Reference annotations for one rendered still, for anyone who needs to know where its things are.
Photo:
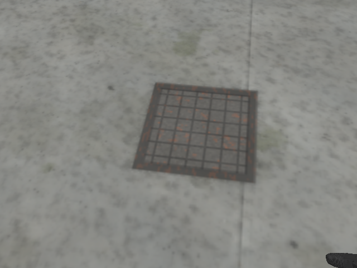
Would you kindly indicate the right robot hand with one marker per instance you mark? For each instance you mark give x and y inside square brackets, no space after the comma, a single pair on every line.
[342,260]

